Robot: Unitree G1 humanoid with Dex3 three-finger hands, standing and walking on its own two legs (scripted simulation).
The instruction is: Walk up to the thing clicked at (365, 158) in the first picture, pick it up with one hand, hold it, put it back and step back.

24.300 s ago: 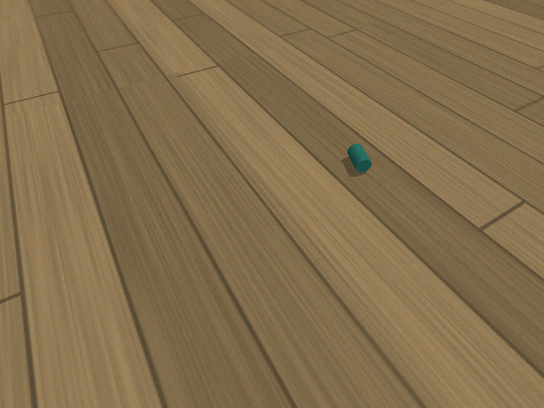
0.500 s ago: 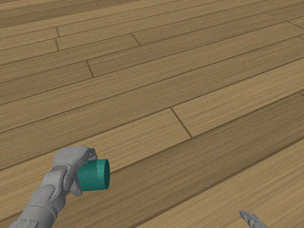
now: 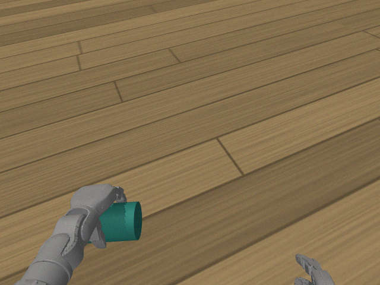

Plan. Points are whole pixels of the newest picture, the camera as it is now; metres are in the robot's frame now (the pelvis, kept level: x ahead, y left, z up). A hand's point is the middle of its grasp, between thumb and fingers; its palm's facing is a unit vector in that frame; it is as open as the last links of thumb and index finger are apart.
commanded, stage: hold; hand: left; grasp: from above
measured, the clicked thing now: (109, 222) +0.29 +0.21 -0.07
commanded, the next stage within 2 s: crouch in 0.50 s
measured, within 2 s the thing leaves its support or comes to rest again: neither
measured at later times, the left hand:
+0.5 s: hand (102, 216) +0.29 +0.22 -0.04, palm faces -0.47 -0.06 -0.88, open 10.9 cm
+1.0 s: hand (109, 230) +0.29 +0.22 -0.12, palm faces -0.49 -0.01 -0.87, open 10.9 cm
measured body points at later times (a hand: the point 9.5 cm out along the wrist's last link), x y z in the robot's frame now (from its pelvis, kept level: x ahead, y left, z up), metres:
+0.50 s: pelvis +0.00 +0.00 +0.00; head +0.02 -0.02 +0.45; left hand +0.31 +0.22 +0.01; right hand +0.15 -0.25 -0.11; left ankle +0.01 +0.14 -0.73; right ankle +0.04 -0.14 -0.73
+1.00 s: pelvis +0.00 +0.00 -0.02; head +0.06 +0.00 +0.43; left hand +0.31 +0.22 -0.07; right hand +0.14 -0.26 -0.13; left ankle +0.01 +0.14 -0.73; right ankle +0.04 -0.14 -0.73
